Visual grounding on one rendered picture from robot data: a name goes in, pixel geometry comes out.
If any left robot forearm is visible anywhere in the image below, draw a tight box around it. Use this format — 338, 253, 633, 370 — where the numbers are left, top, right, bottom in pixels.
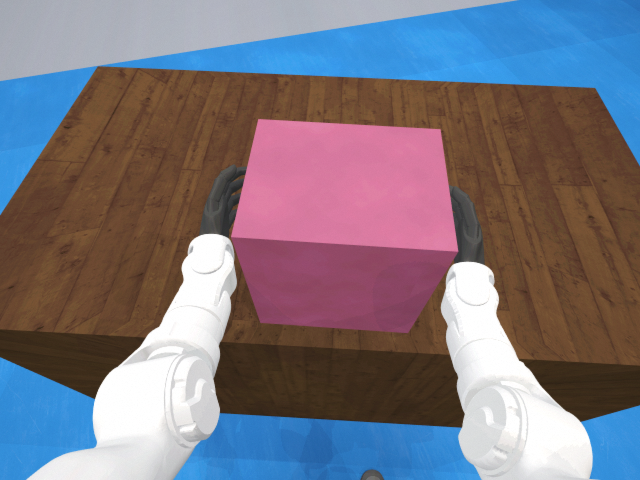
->
93, 234, 237, 440

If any left robot upper arm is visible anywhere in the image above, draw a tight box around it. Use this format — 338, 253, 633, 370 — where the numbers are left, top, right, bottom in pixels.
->
26, 353, 220, 480

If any pedestal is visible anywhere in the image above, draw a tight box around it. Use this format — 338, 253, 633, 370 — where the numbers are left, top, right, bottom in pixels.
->
0, 66, 640, 428

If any right robot forearm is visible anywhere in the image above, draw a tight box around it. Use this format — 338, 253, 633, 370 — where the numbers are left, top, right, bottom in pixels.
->
441, 262, 593, 475

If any robot right hand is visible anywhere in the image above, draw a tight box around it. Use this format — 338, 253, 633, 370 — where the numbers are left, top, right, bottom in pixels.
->
449, 185, 485, 265

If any robot left hand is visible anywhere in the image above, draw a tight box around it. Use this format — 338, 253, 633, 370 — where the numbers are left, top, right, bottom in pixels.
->
199, 164, 247, 238

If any carton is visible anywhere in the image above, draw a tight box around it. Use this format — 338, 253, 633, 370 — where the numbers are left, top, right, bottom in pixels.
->
231, 119, 458, 333

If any right robot upper arm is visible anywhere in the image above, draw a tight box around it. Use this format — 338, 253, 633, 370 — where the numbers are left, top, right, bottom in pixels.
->
458, 385, 596, 480

